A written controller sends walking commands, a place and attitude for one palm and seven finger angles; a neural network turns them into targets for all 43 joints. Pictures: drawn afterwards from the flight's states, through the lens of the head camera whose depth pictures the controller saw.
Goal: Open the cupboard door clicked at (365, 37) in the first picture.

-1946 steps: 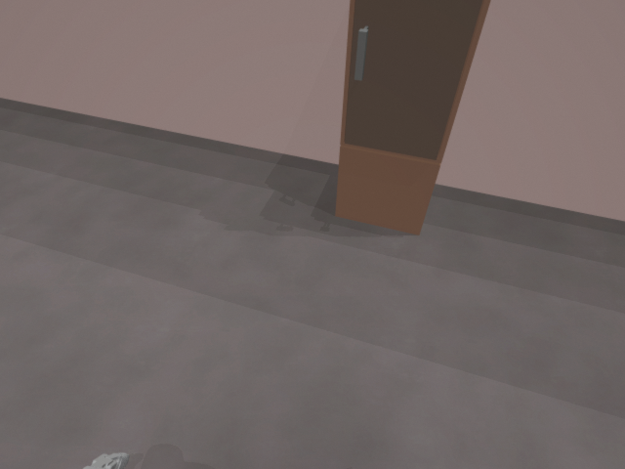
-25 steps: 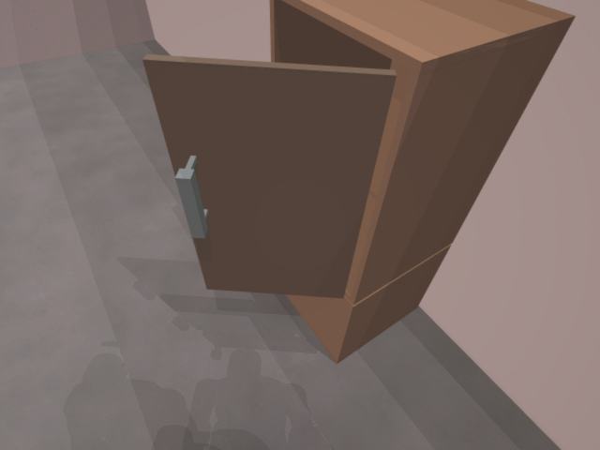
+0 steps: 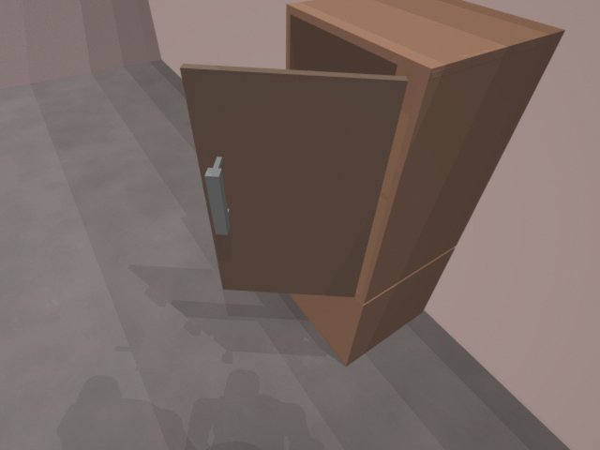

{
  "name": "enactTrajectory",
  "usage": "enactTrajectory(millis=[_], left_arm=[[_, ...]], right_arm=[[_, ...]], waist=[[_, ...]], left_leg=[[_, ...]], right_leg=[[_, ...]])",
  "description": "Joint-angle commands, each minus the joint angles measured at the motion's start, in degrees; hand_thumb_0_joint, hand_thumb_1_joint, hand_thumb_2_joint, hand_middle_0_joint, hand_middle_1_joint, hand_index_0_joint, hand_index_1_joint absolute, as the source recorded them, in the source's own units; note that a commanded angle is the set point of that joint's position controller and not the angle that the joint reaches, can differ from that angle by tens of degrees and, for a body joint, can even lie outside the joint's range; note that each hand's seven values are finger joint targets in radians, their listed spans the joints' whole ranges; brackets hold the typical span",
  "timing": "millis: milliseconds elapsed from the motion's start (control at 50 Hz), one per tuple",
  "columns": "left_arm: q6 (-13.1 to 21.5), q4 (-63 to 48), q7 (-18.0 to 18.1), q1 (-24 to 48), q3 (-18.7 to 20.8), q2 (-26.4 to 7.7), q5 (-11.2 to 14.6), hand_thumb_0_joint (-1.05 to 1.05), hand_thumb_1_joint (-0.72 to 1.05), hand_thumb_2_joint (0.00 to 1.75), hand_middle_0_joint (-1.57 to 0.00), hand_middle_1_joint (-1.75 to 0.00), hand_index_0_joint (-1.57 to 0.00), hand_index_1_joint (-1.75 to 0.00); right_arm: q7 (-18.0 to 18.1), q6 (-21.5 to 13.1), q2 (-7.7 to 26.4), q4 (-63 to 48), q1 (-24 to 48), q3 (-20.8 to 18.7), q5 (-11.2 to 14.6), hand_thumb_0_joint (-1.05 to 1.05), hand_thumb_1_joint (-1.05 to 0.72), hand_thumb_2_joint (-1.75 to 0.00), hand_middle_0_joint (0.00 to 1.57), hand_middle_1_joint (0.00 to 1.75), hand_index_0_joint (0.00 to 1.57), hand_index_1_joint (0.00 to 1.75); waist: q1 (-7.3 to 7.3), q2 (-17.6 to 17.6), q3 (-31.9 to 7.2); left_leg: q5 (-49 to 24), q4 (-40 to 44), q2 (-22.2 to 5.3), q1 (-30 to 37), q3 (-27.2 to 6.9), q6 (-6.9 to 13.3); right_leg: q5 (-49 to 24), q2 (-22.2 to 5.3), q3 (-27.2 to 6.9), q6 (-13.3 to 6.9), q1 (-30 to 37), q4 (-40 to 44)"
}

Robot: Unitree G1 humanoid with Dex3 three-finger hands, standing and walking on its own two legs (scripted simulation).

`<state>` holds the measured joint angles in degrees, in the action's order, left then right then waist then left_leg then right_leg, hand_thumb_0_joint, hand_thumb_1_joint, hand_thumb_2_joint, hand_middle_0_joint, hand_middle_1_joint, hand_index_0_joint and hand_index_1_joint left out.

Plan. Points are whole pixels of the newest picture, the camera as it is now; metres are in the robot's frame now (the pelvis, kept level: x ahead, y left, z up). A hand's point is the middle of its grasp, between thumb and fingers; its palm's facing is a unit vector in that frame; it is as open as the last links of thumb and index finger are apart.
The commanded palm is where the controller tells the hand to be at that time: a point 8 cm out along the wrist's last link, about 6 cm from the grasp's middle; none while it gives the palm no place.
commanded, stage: come to a stop and stand still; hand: left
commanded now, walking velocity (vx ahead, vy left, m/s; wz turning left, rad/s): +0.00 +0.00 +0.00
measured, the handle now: (220, 196) +0.56 +0.19 +0.01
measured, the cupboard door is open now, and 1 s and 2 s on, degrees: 53 53 53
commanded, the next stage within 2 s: look again from close up in 0.40 s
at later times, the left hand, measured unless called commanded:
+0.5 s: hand out of the picture -0.05 +0.18 -0.18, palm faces +0.04 -0.99 -0.14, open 7.4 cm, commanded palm none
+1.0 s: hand out of the picture -0.01 +0.18 -0.18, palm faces +0.01 -0.99 -0.14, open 7.4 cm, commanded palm none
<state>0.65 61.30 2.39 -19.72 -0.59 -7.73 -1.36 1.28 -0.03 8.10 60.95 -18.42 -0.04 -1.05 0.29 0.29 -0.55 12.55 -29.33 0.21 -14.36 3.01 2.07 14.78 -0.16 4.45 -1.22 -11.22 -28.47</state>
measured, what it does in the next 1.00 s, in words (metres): stands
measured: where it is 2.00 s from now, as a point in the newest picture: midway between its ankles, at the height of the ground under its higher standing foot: outside the picture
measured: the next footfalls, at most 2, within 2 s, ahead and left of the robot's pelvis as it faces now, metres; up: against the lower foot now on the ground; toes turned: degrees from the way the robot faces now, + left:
none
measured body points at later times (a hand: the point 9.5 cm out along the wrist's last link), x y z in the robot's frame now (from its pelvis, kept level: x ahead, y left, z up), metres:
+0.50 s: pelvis -0.01 +0.02 +0.00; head -0.01 +0.04 +0.45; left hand -0.05 +0.23 -0.16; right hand -0.01 -0.20 -0.15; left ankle +0.04 +0.09 -0.74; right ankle +0.01 -0.11 -0.74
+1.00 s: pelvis +0.01 +0.02 +0.00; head +0.01 +0.04 +0.45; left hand -0.01 +0.23 -0.16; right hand +0.00 -0.19 -0.15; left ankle +0.04 +0.09 -0.74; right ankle +0.01 -0.11 -0.74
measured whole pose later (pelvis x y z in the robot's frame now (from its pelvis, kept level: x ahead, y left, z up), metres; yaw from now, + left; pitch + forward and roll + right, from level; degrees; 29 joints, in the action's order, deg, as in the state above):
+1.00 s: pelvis +0.01 +0.02 +0.00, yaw -1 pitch -1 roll +0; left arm 0.7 62.0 2.3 -19.6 -1.0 -7.7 -1.3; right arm 1.2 -0.8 7.1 64.3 -17.1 0.5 -0.4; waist 0.1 2.0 0.8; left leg 10.4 -24.6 2.2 -13.7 4.3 4.0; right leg 12.8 -1.9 3.1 0.9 -11.3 -25.0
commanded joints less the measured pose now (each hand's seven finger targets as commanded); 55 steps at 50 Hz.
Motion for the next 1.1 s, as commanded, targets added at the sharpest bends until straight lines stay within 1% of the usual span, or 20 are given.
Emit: enactTrajectory(millis=[0,60,80,100,140,160,220,320,400,500,520,540,560,580,620,740,880,980,1020,1080], left_arm=[[0.3,-2.3,0.0,-3.9,1.3,-5.0,0.1,0.00,0.90,0.90,-0.20,-0.30,-0.20,-0.30],[0.1,-2.6,-0.1,-4.6,1.2,-4.7,0.0,0.00,0.90,0.90,-0.20,-0.30,-0.20,-0.30],[0.1,-2.6,-0.1,-4.8,1.3,-4.7,0.0,0.00,0.90,0.90,-0.20,-0.30,-0.20,-0.30],[0.1,-2.6,-0.2,-5.1,1.2,-4.7,0.0,0.00,0.90,0.90,-0.20,-0.30,-0.20,-0.30],[0.2,-2.5,-0.2,-5.2,1.2,-4.5,0.0,0.00,0.90,0.90,-0.20,-0.30,-0.20,-0.30],[0.1,-2.4,-0.2,-5.2,1.2,-4.6,-0.1,0.00,0.90,0.90,-0.20,-0.30,-0.20,-0.30],[0.0,-2.1,-0.3,-5.8,1.1,-4.4,-0.1,0.00,0.90,0.90,-0.20,-0.30,-0.20,-0.30],[0.4,-1.5,-0.2,-6.5,0.9,-4.1,0.0,0.00,0.90,0.90,-0.20,-0.30,-0.20,-0.30],[0.6,-0.9,-0.2,-6.8,0.7,-4.0,0.0,0.00,0.90,0.90,-0.20,-0.30,-0.20,-0.30],[0.8,-0.2,-0.1,-7.2,0.5,-3.6,0.1,0.00,0.90,0.90,-0.20,-0.30,-0.20,-0.30],[0.9,0.0,-0.1,-7.3,0.5,-3.7,0.2,0.00,0.90,0.90,-0.20,-0.30,-0.20,-0.30],[0.9,0.1,-0.1,-7.2,0.5,-3.6,0.2,0.00,0.90,0.90,-0.20,-0.30,-0.20,-0.30],[0.9,0.1,0.0,-7.1,0.4,-3.7,0.2,0.00,0.90,0.90,-0.20,-0.30,-0.20,-0.30],[0.9,0.2,0.0,-6.9,0.4,-3.5,0.2,0.00,0.90,0.90,-0.20,-0.30,-0.20,-0.30],[0.8,0.3,0.0,-6.9,0.3,-3.5,0.2,0.00,0.90,0.90,-0.20,-0.30,-0.20,-0.30],[0.8,0.4,0.0,-6.5,0.4,-3.5,0.2,0.00,0.90,0.90,-0.20,-0.30,-0.20,-0.30],[0.7,-0.1,0.1,-6.0,0.5,-3.5,0.2,0.00,0.90,0.90,-0.20,-0.30,-0.20,-0.30],[0.7,-0.2,0.1,-5.6,0.5,-3.7,0.3,0.00,0.90,0.90,-0.20,-0.30,-0.20,-0.30],[0.7,-0.1,0.1,-5.5,0.5,-3.9,0.4,0.00,0.90,0.90,-0.20,-0.30,-0.20,-0.30],[0.7,-0.2,0.2,-5.4,0.5,-3.7,0.3,0.00,0.90,0.90,-0.20,-0.30,-0.20,-0.30]], right_arm=[[0.1,-1.1,5.9,-2.8,-2.0,-1.0,-0.2,0.00,-0.90,-0.90,0.20,0.30,0.20,0.30],[0.1,-1.1,6.3,-2.9,-1.7,-1.1,-0.2,0.00,-0.90,-0.90,0.20,0.30,0.20,0.30],[0.1,-1.2,6.6,-3.0,-1.6,-1.1,-0.2,0.00,-0.90,-0.90,0.20,0.30,0.20,0.30],[0.1,-1.2,6.7,-3.0,-1.3,-1.1,-0.1,0.00,-0.90,-0.90,0.20,0.30,0.20,0.30],[0.1,-1.2,6.7,-2.9,-1.6,-1.2,-0.1,0.00,-0.90,-0.90,0.20,0.30,0.20,0.30],[0.1,-1.2,6.5,-2.6,-1.7,-1.1,-0.1,0.00,-0.90,-0.90,0.20,0.30,0.20,0.30],[0.0,-1.1,6.8,-2.4,-1.5,-1.2,0.0,0.00,-0.90,-0.90,0.20,0.30,0.20,0.30],[0.0,-1.2,6.3,-1.6,-1.8,-1.1,0.1,0.00,-0.90,-0.90,0.20,0.30,0.20,0.30],[0.0,-1.3,5.8,-1.0,-1.8,-1.0,0.3,0.00,-0.90,-0.90,0.20,0.30,0.20,0.30],[0.1,-1.6,5.5,-0.1,-1.6,-0.9,0.4,0.00,-0.90,-0.90,0.20,0.30,0.20,0.30],[0.1,-1.7,5.2,0.0,-1.7,-0.8,0.5,0.00,-0.90,-0.90,0.20,0.30,0.20,0.30],[0.1,-1.7,5.3,0.2,-1.5,-0.7,0.5,0.00,-0.90,-0.90,0.20,0.30,0.20,0.30],[0.1,-1.7,4.9,0.3,-1.5,-0.7,0.6,0.00,-0.90,-0.90,0.20,0.30,0.20,0.30],[0.2,-1.7,5.1,0.4,-1.3,-0.7,0.6,0.00,-0.90,-0.90,0.20,0.30,0.20,0.30],[0.2,-1.7,5.1,0.6,-1.3,-0.6,0.6,0.00,-0.90,-0.90,0.20,0.30,0.20,0.30],[0.2,-1.6,5.1,1.1,-1.1,-0.6,0.5,0.00,-0.90,-0.90,0.20,0.30,0.20,0.30],[0.2,-1.8,4.9,1.4,-1.1,-0.6,0.5,0.00,-0.90,-0.90,0.20,0.30,0.20,0.30],[0.2,-1.8,4.8,1.7,-1.0,-0.5,0.6,0.00,-0.90,-0.90,0.20,0.30,0.20,0.30],[0.2,-1.9,4.9,1.8,-1.2,-0.5,0.6,0.00,-0.90,-0.90,0.20,0.30,0.20,0.30],[0.3,-1.9,4.7,2.0,-1.1,-0.5,0.6,0.00,-0.90,-0.90,0.20,0.30,0.20,0.30]], waist=[[-0.45,-0.8,8.1],[-0.85,-2.2,6.9],[-0.90,-2.3,6.6],[-1.19,-1.6,6.6],[-1.02,-1.6,6.2],[-1.09,-0.8,6.5],[-1.01,-1.7,7.4],[-0.81,-0.1,5.8],[-0.60,0.4,6.0],[-0.50,-1.1,4.9],[-0.58,-0.3,4.3],[-0.59,-0.5,4.5],[-0.59,0.6,4.9],[-0.53,-0.2,5.5],[-0.51,-0.8,5.7],[-0.56,0.0,5.6],[-0.74,0.1,4.4],[-0.81,-0.3,5.4],[-0.74,0.0,4.5],[-0.76,0.7,4.8]], left_leg=[[14.4,12.3,-5.7,-7.9,-9.8,0.7],[16.5,14.1,-6.4,-8.8,-10.9,1.1],[17.2,14.6,-6.5,-9.6,-11.7,1.2],[17.1,14.6,-6.5,-9.9,-11.5,1.2],[17.0,14.8,-6.5,-9.5,-11.5,1.2],[17.2,15.2,-6.7,-9.6,-11.7,1.3],[18.2,15.6,-6.6,-9.9,-11.8,1.2],[14.6,14.4,-6.2,-7.5,-11.0,1.1],[12.8,13.6,-5.9,-6.3,-10.3,0.9],[9.3,13.3,-5.9,-4.0,-9.7,0.7],[8.1,13.0,-6.0,-3.5,-9.3,0.7],[7.2,12.8,-5.9,-3.4,-9.1,0.6],[6.5,12.6,-5.9,-3.2,-9.0,0.7],[6.1,12.6,-5.8,-3.4,-8.6,0.5],[7.1,13.1,-5.8,-3.4,-9.0,0.4],[7.0,13.2,-5.8,-3.3,-8.8,0.3],[3.4,12.7,-5.9,-2.2,-8.2,0.4],[2.8,12.8,-5.9,-2.0,-7.9,0.3],[2.2,12.7,-5.9,-1.2,-7.8,0.3],[0.8,12.5,-6.0,-0.9,-7.5,0.3]], right_leg=[[9.5,-4.5,-6.4,-1.3,-4.2,6.9],[7.2,-4.1,-5.0,-1.1,-2.3,5.8],[6.5,-4.0,-5.0,-1.0,-1.6,5.2],[6.0,-4.2,-5.0,-1.0,-1.4,5.2],[5.6,-4.3,-5.0,-1.0,-1.4,5.2],[5.4,-4.2,-4.7,-0.9,-1.3,5.2],[5.8,-4.3,-4.9,-0.8,-2.4,5.4],[4.5,-5.0,-5.8,-0.8,-2.6,6.3],[4.2,-5.4,-6.3,-0.8,-3.6,7.2],[0.9,-5.6,-6.3,-0.7,-3.1,7.2],[-0.3,-5.8,-6.1,-0.7,-2.6,7.2],[-0.7,-5.9,-6.4,-0.7,-2.3,7.4],[-0.9,-5.9,-6.2,-0.7,-2.4,7.6],[-1.1,-5.9,-6.3,-0.7,-2.7,7.6],[-0.5,-5.8,-6.2,-0.6,-2.9,7.6],[-0.6,-5.8,-6.3,-0.6,-2.1,7.9],[-3.5,-6.0,-6.1,-0.5,-0.8,7.5],[-3.7,-6.0,-6.1,-0.4,-1.0,7.8],[-4.1,-6.0,-6.2,-0.4,-0.7,7.7],[-4.7,-6.1,-6.2,-0.4,-0.7,7.8]])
